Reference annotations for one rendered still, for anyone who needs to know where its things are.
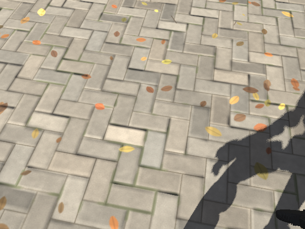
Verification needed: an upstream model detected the right robot hand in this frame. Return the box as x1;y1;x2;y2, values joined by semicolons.
275;209;305;229

